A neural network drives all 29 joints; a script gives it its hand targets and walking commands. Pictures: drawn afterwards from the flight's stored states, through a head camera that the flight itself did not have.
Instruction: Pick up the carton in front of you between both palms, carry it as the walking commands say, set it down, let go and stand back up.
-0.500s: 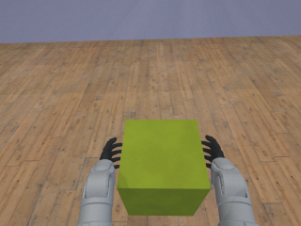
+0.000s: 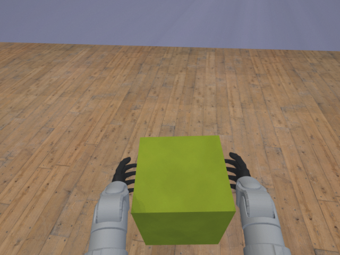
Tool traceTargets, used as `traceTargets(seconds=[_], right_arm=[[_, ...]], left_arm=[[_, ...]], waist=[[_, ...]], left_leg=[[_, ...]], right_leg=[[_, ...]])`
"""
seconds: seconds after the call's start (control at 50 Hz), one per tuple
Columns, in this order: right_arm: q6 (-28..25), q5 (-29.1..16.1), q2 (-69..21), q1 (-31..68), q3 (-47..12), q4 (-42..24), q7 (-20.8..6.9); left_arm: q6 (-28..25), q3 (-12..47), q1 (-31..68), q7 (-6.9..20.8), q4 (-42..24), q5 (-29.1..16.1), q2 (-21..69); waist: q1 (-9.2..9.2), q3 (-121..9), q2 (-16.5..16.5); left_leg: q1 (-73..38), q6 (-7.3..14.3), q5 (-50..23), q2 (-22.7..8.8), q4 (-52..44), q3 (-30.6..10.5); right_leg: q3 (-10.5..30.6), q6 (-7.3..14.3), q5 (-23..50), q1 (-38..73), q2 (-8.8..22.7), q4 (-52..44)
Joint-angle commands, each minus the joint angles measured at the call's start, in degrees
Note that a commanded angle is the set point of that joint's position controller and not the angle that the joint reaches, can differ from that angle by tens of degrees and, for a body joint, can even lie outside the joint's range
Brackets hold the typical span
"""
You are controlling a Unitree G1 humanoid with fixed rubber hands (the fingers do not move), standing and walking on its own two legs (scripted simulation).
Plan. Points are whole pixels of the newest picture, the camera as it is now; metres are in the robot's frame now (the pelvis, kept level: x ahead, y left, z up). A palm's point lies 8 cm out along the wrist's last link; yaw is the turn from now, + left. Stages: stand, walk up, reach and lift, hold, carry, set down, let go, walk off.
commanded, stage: hold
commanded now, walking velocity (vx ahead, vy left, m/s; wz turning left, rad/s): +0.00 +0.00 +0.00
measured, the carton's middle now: (180, 192) +0.31 +0.00 -0.04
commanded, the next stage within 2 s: set down in 0.12 s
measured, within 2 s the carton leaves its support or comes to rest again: neither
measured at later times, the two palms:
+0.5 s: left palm (139, 176) +0.33 +0.11 +0.01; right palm (252, 179) +0.32 -0.18 +0.01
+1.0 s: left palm (148, 191) +0.41 +0.12 -0.20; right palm (231, 200) +0.37 -0.18 -0.19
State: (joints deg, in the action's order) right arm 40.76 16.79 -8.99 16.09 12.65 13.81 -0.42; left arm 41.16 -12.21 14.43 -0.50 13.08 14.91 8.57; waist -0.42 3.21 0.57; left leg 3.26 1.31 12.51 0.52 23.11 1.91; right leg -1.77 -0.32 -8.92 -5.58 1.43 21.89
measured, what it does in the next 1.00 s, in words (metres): lowers itself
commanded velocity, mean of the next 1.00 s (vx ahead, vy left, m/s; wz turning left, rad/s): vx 0.00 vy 0.00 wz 0.00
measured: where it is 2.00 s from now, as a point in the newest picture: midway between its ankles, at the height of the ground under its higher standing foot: outside the picture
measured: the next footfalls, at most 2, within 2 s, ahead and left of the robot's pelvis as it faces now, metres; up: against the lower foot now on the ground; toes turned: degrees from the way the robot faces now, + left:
none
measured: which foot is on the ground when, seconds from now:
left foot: down 0.00-1.00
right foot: down 0.00-1.00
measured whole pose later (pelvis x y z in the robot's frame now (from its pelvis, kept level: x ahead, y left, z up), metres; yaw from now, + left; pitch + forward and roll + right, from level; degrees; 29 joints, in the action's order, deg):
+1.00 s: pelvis -0.03 +0.00 -0.12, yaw -2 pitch +35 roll -1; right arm 13.2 13.6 -9.9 40.3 28.3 25.5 2.7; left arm 13.6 -22.1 44.6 1.0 34.0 12.9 2.8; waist 1.9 -4.1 1.4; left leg 78.1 1.4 25.0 3.4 68.1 -1.5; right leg 0.7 -0.9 -19.5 -80.1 -0.6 64.5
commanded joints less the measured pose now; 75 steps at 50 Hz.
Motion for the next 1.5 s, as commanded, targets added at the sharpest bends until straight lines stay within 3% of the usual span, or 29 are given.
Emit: traceTargets(seconds=[0.0, 0.12, 0.18, 0.26, 0.32, 0.42, 0.5, 0.58, 0.66, 0.74, 0.8, 0.86, 0.96, 1.08, 1.2, 1.48], right_arm=[[-1.5, -11.6, -50.7, 22.9, -26.2, -0.4, -12.4], [-1.3, -12.4, -52.7, 27.8, -26.6, 0.7, -13.9], [-1.7, -12.1, -54.7, 34.2, -25.1, 3.8, -14.2], [-3.5, -9.1, -55.9, 42.6, -18.5, 12.9, -13.8], [-5.1, -5.5, -53.5, 46.9, -10.8, 18.3, -11.6], [-8.2, 1.7, -44.3, 45.8, 2.7, 23.3, -7.3], [-13.7, 4.8, -38.3, 43.7, 6.6, 22.8, -5.7], [-21.8, 3.2, -39.8, 44.8, 1.5, 20.9, -5.1], [-29.8, -1.1, -45.2, 48.1, -8.2, 20.0, -5.2], [-33.6, -6.0, -48.7, 50.9, -19.2, 15.4, -5.1], [-33.4, -8.5, -49.3, 52.3, -24.3, 11.7, -5.6], [-31.1, -9.1, -49.6, 52.5, -24.5, 11.3, -7.2], [-26.8, -7.5, -49.9, 54.4, -19.1, 16.8, -11.3], [-24.6, -5.7, -48.3, 59.2, -12.4, 21.3, -13.3], [-24.8, -6.9, -47.3, 65.1, -11.5, 21.7, -12.4], [-22.9, -11.9, -45.4, 79.8, -13.5, 18.5, -7.7]], left_arm=[[-2.3, 29.4, 30.0, 13.7, -2.0, -13.1, 51.6], [-2.7, 26.0, 31.6, 14.5, 1.1, -11.5, 53.0], [-3.8, 22.2, 37.1, 15.4, 4.6, -9.7, 51.4], [-6.9, 15.0, 47.6, 17.1, 13.6, -5.9, 48.9], [-9.1, 8.0, 53.2, 16.9, 20.5, -1.7, 45.3], [-11.9, -3.5, 52.8, 14.7, 27.7, 6.0, 35.7], [-17.0, -7.8, 49.5, 13.6, 28.6, 9.2, 29.7], [-24.3, -4.2, 48.4, 13.6, 27.2, 7.6, 31.2], [-31.8, 5.3, 51.1, 14.4, 26.5, 2.4, 36.3], [-35.4, 17.9, 55.0, 14.1, 22.1, -4.4, 41.3], [-35.1, 24.2, 56.8, 13.3, 17.8, -7.8, 42.9], [-32.7, 25.7, 57.7, 13.0, 17.1, -8.6, 45.2], [-27.9, 22.0, 59.3, 14.0, 22.1, -7.0, 48.2], [-26.0, 16.2, 62.7, 13.7, 26.8, -4.6, 46.5], [-26.6, 16.2, 69.1, 12.8, 27.4, -5.6, 44.5], [-24.9, 19.4, 83.9, 12.4, 28.1, -11.5, 38.8]], waist=[[2.33, -12.5, 0.6], [0.53, -12.1, -0.4], [-0.81, -11.1, -1.6], [-0.75, -8.9, -2.6], [-0.25, -6.9, -2.2], [0.93, -5.2, -0.4], [0.62, -8.7, -0.4], [-0.62, -17.5, -0.6], [-1.03, -30.8, -0.9], [0.69, -53.0, -0.6], [2.14, -66.5, 0.3], [3.24, -67.8, 1.9], [3.80, -58.5, 3.9], [3.75, -55.5, 3.2], [3.85, -60.6, 2.9], [4.47, -71.7, 3.3]], left_leg=[[2.4, -0.7, -5.2, 2.4, -5.2, -8.1], [5.7, 0.5, 1.0, 2.8, -5.6, -7.4], [8.6, 1.6, 6.5, 3.2, -4.6, -6.4], [12.8, 2.4, 11.8, 3.2, -1.1, -6.0], [16.1, 2.3, 13.7, 3.4, 1.8, -6.0], [22.0, 2.2, 11.4, 4.0, 6.1, -5.6], [27.8, 2.1, 6.6, 4.9, 10.0, -4.7], [34.4, 1.7, 1.6, 6.6, 14.3, -4.3], [42.1, 0.9, -2.7, 7.1, 20.8, -4.8], [46.0, -0.7, -11.8, 7.9, 28.3, -4.8], [47.4, -1.9, -17.6, 8.0, 33.3, -5.0], [46.8, -2.8, -18.8, 7.8, 36.4, -5.5], [52.0, -2.8, -9.4, 7.6, 38.6, -5.7], [58.8, -2.2, -7.0, 7.8, 43.1, -5.7], [64.1, -2.4, -7.0, 8.4, 50.0, -4.8], [77.2, -2.3, -2.4, 9.2, 64.4, -1.8]], right_leg=[[5.5, 2.3, 2.5, 6.3, -6.4, -1.6], [5.8, 1.7, -1.2, 8.5, -5.5, -2.1], [6.4, 1.3, -7.5, 8.5, -4.8, -2.2], [8.2, 1.2, -17.3, 7.4, -3.8, -1.7], [9.5, 1.1, -21.1, 6.6, -3.4, -0.8], [9.3, 0.4, -16.8, 1.2, -4.1, 3.2], [7.9, 0.1, -7.5, -5.3, -5.3, 8.8], [6.9, -0.6, 2.5, -9.3, -6.3, 15.4], [7.1, -0.6, 10.7, -12.3, -7.2, 23.6], [6.5, -0.9, 24.2, -12.7, -7.8, 33.1], [5.4, -0.9, 28.4, -16.5, -8.4, 38.7], [3.5, -1.2, 22.1, -28.7, -9.4, 40.9], [1.5, -0.6, 7.6, -47.3, -9.8, 43.0], [0.2, -0.7, 3.2, -60.0, -9.7, 48.0], [-0.6, -1.3, 2.9, -66.7, -10.3, 54.6], [-2.2, -2.4, 3.6, -69.4, -10.6, 68.5]])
